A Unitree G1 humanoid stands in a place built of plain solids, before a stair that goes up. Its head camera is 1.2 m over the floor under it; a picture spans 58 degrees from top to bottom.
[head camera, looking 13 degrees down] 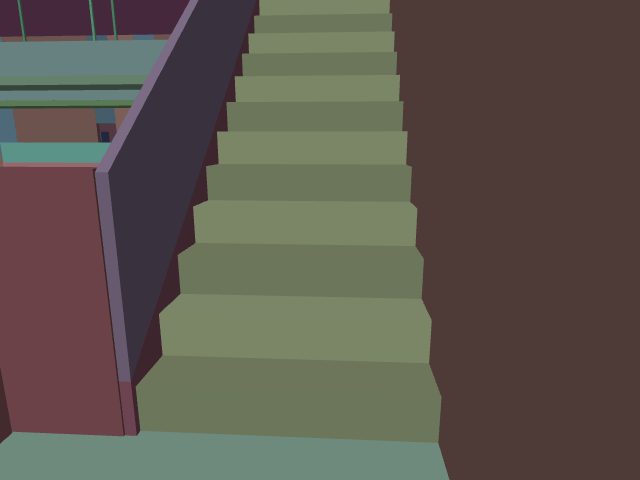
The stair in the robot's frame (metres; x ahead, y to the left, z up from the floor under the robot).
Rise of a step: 0.21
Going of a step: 0.27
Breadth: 1.25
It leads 3 degrees to the right of straight ahead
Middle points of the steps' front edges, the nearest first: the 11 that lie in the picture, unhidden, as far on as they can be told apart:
1.57 0.14 0.21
1.83 0.12 0.42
2.10 0.11 0.63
2.37 0.09 0.84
2.64 0.08 1.05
2.91 0.06 1.26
3.17 0.04 1.46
3.44 0.03 1.67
3.71 0.01 1.88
3.98 -0.01 2.09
4.25 -0.02 2.30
